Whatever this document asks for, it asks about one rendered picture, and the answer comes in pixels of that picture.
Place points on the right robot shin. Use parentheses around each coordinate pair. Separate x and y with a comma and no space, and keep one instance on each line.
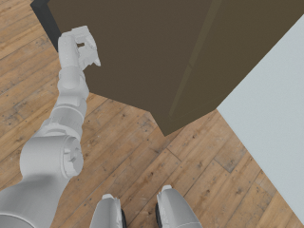
(164,220)

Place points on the left robot hand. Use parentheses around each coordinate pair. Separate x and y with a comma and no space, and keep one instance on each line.
(72,56)

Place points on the handle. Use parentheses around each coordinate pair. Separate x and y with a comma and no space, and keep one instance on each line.
(45,17)

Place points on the cupboard door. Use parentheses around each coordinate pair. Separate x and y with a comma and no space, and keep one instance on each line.
(144,46)

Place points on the robot right thigh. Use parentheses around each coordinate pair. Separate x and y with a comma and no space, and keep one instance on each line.
(179,214)

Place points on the robot left upper arm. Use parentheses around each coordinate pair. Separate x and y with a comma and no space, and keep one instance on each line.
(47,164)

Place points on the left robot forearm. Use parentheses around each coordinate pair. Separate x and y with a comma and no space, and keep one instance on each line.
(69,111)

